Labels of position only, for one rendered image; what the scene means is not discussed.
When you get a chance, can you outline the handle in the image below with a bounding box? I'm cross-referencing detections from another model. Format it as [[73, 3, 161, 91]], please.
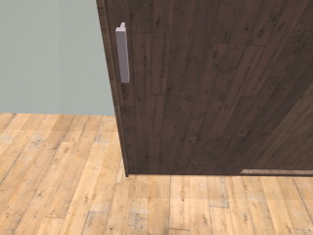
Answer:
[[115, 23, 130, 83]]

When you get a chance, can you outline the wardrobe door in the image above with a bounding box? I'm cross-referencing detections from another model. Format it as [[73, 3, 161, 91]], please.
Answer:
[[244, 82, 313, 170], [104, 0, 313, 175]]

